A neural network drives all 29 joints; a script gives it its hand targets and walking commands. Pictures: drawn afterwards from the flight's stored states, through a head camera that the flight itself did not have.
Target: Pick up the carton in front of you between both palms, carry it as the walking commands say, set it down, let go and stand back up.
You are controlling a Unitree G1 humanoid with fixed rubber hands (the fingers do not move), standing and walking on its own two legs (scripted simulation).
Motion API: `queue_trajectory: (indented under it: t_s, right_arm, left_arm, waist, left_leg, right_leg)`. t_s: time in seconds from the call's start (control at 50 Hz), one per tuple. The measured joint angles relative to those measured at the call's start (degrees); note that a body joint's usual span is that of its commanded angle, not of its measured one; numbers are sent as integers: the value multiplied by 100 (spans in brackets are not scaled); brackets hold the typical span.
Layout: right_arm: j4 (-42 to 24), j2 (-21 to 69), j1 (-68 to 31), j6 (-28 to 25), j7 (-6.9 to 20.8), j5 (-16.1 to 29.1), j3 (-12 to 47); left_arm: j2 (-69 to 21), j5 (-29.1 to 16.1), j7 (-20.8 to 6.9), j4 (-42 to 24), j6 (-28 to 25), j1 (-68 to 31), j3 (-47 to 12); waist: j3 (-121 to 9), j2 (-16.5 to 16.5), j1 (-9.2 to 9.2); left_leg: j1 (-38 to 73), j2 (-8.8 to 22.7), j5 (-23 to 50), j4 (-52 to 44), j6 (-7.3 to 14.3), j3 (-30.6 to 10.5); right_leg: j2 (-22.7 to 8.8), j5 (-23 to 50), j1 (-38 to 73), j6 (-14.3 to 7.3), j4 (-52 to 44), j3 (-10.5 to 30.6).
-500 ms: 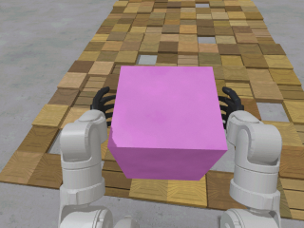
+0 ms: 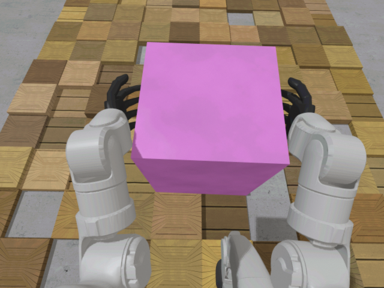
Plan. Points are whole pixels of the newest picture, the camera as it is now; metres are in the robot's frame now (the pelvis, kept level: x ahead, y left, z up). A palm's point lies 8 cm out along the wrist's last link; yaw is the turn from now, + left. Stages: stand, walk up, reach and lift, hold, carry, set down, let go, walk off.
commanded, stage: carry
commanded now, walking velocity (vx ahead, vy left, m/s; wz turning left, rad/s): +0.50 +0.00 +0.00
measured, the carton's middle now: (205, 132) +0.41 -0.02 +0.06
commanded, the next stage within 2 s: none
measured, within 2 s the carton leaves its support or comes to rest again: neither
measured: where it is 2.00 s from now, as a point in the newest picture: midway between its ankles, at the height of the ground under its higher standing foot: (187, 86)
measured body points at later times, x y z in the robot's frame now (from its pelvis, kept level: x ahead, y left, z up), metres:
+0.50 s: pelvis +0.34 -0.02 +0.05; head +0.39 -0.02 +0.50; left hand +0.73 +0.17 +0.23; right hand +0.75 -0.14 +0.22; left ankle +0.47 +0.09 -0.66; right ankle +0.25 -0.09 -0.68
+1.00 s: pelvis +0.68 -0.03 +0.05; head +0.72 -0.04 +0.50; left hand +1.00 +0.11 +0.12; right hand +1.00 -0.19 +0.12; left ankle +0.51 +0.07 -0.64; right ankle +0.78 -0.11 -0.68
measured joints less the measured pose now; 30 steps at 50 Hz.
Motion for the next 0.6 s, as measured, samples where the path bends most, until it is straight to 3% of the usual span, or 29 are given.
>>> queue_trajectory:
  t_s: [0.08,0.1,0.12,0.18,0.24,0.36,0.44,0.5,0.54,0.6]
  right_arm:
    - [-22,-96,60,41,30,30,13]
    - [52,-180,57,69,54,29,10]
    - [184,-280,25,76,87,36,20]
    - [630,-401,-34,83,171,-17,44]
    - [716,-275,-9,182,180,-179,19]
    - [546,-134,-138,198,193,-398,-28]
    - [582,-208,-255,239,199,-432,5]
    - [821,-314,-304,328,201,-409,47]
    - [1124,-368,-377,383,199,-393,109]
    - [1640,-410,-489,353,183,-364,222]
  left_arm:
    - [-14,34,-5,52,-39,52,-131]
    - [-18,58,-5,213,-73,14,-186]
    - [-18,93,-4,382,-123,-23,-235]
    - [69,84,20,834,-140,-61,-328]
    - [173,-120,77,959,-79,46,-333]
    - [290,-383,128,984,-143,-114,-214]
    - [338,-411,120,1176,-152,-349,-152]
    - [369,-347,80,1467,-91,-452,-167]
    - [455,-308,33,1689,-2,-484,-197]
    - [615,-284,-48,2073,62,-546,-201]
  waist:
    - [-224,8,176]
    - [-236,41,288]
    - [-230,136,423]
    - [-185,85,797]
    - [-146,-78,1025]
    - [-278,-186,1182]
    - [-554,-65,1107]
    - [-798,77,952]
    - [-947,162,769]
    - [-1019,-37,412]
  left_leg:
    - [601,117,-339,59,-118,3]
    - [561,206,-372,583,-125,39]
    - [312,309,-114,1447,-151,-60]
    - [-855,-45,-291,4537,-155,-755]
    - [-1741,-154,-251,5394,-88,-811]
    - [-2621,29,-175,3473,-146,-604]
    - [-2547,68,808,1742,-189,-458]
    - [-2002,14,1740,496,-121,-256]
    - [-1395,-5,2095,-91,-47,-129]
    - [-1219,-162,1128,306,51,-68]
  right_leg:
    - [281,959,622,-135,-2475,-448]
    - [387,1596,929,-204,-2867,-520]
    - [458,1704,1049,-250,-2784,-579]
    - [574,1016,1473,-308,-2765,-492]
    - [567,930,2093,-194,-3355,-369]
    - [447,749,3092,-215,-4230,-167]
    - [427,532,3637,-99,-4443,-69]
    - [427,569,3984,37,-4242,-166]
    - [404,990,4000,45,-3549,-294]
    - [427,51,3251,118,-1639,180]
